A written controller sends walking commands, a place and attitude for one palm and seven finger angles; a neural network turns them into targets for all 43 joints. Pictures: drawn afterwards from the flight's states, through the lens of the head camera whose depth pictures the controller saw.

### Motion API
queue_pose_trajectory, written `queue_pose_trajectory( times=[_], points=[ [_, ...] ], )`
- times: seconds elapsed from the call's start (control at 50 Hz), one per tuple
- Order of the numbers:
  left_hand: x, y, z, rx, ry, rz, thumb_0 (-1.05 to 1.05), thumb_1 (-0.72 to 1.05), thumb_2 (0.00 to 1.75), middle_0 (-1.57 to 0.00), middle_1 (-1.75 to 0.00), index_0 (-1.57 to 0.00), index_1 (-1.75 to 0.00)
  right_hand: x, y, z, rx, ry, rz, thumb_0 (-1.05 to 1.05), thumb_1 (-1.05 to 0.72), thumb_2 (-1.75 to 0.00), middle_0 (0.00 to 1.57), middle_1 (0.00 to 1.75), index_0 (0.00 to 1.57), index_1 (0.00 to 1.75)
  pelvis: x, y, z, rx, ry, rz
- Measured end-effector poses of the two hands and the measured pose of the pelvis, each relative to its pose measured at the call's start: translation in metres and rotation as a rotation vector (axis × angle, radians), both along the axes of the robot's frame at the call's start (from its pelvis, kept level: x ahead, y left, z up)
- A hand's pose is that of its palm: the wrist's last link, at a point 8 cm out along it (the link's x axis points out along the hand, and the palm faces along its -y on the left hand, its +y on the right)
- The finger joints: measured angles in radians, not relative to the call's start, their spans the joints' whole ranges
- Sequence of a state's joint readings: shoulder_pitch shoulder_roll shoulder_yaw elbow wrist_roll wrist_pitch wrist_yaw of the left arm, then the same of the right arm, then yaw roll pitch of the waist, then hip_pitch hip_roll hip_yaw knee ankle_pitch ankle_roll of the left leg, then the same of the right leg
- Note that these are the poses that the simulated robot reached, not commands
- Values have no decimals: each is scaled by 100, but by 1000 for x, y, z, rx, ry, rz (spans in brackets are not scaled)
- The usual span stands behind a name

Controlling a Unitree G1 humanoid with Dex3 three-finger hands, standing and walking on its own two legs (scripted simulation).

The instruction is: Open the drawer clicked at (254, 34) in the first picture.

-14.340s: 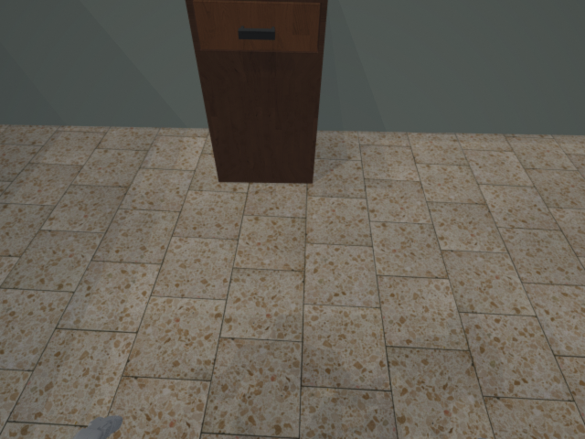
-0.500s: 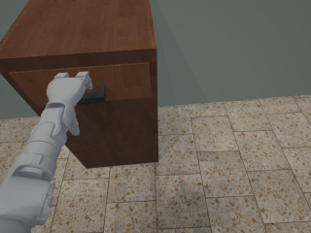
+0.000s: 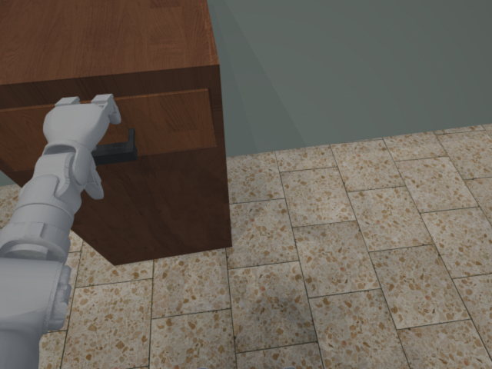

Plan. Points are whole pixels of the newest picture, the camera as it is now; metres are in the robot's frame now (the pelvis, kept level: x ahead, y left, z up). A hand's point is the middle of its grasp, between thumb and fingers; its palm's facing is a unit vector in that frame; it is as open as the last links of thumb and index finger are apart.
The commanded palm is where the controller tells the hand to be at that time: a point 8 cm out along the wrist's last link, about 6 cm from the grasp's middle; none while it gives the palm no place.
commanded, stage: move the hooked fingers above the handle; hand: left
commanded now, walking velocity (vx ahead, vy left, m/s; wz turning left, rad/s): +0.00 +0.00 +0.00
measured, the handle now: (102, 145) +0.53 +0.26 +0.00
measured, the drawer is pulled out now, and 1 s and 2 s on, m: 0.00 0.00 0.00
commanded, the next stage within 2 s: none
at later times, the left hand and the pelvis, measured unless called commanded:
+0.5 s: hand (87, 147) +0.47 +0.25 +0.07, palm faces -0.02 -0.03 -1.00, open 13.8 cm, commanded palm +0.45 +0.26 +0.12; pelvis +0.00 +0.01 +0.00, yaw +1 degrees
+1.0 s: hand (83, 141) +0.48 +0.26 +0.07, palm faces +0.00 -0.01 -1.00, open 13.8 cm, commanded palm +0.46 +0.27 +0.12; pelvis +0.00 +0.00 +0.00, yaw +0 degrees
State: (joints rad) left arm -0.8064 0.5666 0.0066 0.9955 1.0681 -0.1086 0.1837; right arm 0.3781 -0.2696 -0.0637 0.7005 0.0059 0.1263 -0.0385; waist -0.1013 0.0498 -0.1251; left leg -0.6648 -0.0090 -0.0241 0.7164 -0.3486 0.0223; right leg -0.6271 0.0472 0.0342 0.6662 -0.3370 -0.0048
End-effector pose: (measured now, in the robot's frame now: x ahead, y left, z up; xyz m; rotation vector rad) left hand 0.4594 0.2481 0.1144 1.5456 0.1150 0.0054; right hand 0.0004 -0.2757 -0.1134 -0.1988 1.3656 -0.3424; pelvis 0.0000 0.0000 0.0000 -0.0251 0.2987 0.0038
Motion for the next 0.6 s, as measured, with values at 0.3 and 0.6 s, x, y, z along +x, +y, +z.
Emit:
queue_pose_trajectory(
  times=[0.3,0.6],
  points=[
    [-13,25,3,31,2,101,0,-49,30,-32,-121,-32,-120,27,19,-6,54,-54,29,0,-90,-90,21,30,20,30,3,8,2,-3,-15,3],
    [-4,17,8,26,-61,76,0,-49,30,-32,-121,-32,-120,37,16,-4,28,-91,55,0,-90,-90,21,30,20,30,-2,10,-2,-3,-7,5]
  ],
)
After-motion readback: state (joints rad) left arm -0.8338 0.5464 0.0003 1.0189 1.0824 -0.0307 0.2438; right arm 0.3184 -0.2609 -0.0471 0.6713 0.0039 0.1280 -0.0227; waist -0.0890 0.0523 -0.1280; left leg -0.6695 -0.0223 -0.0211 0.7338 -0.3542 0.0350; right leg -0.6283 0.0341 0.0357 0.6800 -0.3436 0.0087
